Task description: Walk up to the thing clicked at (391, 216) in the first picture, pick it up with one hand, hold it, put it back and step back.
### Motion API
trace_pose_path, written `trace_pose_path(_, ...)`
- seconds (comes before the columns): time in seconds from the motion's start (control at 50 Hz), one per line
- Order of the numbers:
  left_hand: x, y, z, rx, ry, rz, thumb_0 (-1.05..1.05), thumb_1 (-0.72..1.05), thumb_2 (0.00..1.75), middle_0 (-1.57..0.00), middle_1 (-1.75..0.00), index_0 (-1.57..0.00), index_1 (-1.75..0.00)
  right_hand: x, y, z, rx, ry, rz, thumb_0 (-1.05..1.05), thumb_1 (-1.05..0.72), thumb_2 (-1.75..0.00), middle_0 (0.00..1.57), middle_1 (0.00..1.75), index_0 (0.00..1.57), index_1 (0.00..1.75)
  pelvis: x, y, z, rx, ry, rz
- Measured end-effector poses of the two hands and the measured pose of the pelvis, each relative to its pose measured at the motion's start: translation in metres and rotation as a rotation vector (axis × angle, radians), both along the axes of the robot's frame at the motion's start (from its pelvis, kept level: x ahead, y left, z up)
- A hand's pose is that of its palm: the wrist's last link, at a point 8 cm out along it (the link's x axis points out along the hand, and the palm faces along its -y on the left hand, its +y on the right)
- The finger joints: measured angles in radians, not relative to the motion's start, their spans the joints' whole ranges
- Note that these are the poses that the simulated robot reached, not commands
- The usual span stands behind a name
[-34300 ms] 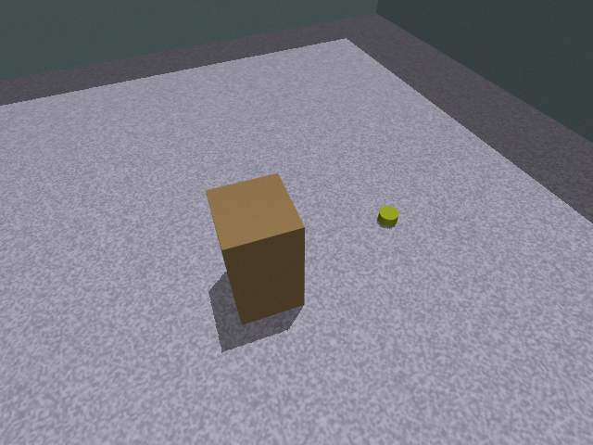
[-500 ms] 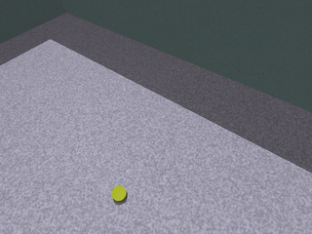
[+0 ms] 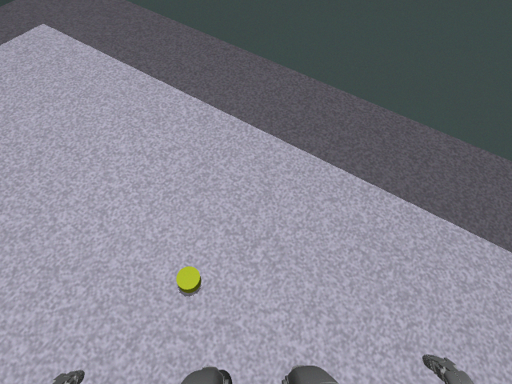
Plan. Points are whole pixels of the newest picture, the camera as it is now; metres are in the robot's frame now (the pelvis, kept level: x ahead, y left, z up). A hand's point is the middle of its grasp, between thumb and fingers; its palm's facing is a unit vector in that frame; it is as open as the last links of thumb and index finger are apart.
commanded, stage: step back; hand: left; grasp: from above
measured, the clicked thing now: (189, 279) +0.50 +0.23 -0.74
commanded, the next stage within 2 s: none
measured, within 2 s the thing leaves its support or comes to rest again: neither
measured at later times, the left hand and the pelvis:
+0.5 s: hand out of the picture -0.01 +0.27 -0.15, palm faces +0.06 -0.92 -0.38, open 7.4 cm; pelvis -0.14 +0.00 -0.01, yaw +3 degrees
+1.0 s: hand out of the picture -0.23 +0.23 -0.14, palm faces +0.00 -0.91 -0.42, open 7.4 cm; pelvis -0.30 -0.04 +0.00, yaw -1 degrees
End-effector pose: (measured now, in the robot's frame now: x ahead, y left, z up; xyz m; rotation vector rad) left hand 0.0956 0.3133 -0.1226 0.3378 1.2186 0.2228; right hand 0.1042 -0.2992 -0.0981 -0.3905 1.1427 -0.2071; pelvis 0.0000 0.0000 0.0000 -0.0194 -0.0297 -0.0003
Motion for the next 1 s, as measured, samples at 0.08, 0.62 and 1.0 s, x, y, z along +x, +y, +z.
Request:
trace_pose_path(0.08,-0.025,-0.008,0.002,0.014,-0.001,-0.016,0.01,0.9,0.9,-0.21,-0.3,-0.2,-0.3,-0.018,-0.01,-0.01,0.019,-0.025,-0.003,0.0,-0.9,-0.9,0.21,0.3,0.21,0.3,-0.023,-0.008,-0.007,0.011,-0.006,-0.022)
trace_pose_path(0.62,-0.156,-0.006,0.014,-0.004,-0.13,0.011,0.01,0.9,0.9,-0.21,-0.3,-0.2,-0.3,-0.185,-0.013,0.006,-0.024,0.032,0.025,0.01,-0.91,-0.9,0.21,0.3,0.21,0.3,-0.172,-0.006,0.001,0.0,-0.009,0.034)
trace_pose_path(1.0,-0.333,-0.045,0.024,0.05,-0.008,0.008,0.01,0.9,0.9,-0.21,-0.3,-0.21,-0.3,-0.308,-0.062,-0.016,0.009,-0.007,-0.017,0.0,-0.91,-0.9,0.21,0.3,0.2,0.29,-0.301,-0.042,-0.004,0.043,-0.005,-0.008)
